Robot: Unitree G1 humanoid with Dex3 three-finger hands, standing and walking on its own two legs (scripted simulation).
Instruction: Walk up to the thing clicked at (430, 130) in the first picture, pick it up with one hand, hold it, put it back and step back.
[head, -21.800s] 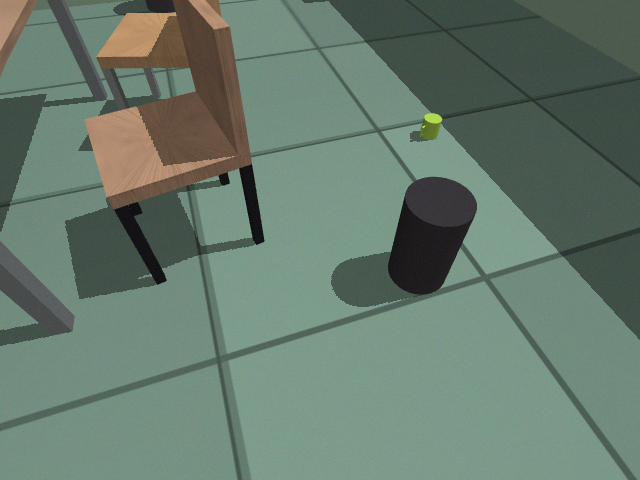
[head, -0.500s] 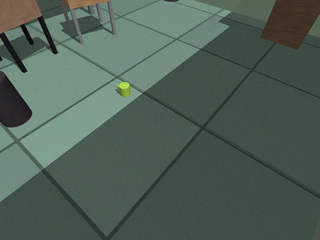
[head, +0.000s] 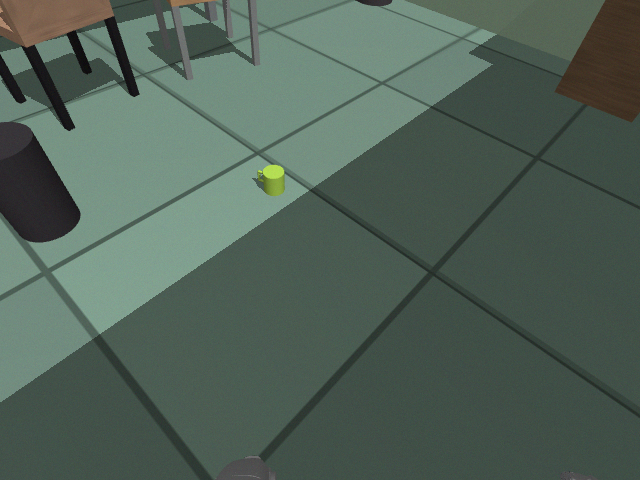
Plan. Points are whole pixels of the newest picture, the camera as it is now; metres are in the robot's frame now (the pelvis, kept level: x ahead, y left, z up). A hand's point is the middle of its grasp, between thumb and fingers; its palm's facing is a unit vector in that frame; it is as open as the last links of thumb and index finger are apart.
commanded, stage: walk up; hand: left
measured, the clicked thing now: (270, 179) +1.37 +0.19 -0.70
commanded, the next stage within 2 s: none
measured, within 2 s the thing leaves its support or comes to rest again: neither
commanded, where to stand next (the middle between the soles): +0.96 -0.05 m, yaw -1 degrees
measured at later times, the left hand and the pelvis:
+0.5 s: hand (159, 386) +0.25 +0.24 -0.10, palm faces +0.00 -0.90 -0.44, open 7.4 cm; pelvis +0.20 -0.06 +0.01, yaw +0 degrees
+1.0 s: hand (197, 290) +0.44 +0.23 -0.14, palm faces -0.04 -0.94 -0.34, open 7.4 cm; pelvis +0.42 -0.04 +0.01, yaw +1 degrees
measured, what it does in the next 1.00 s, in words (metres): walks ahead: right foot, then left foot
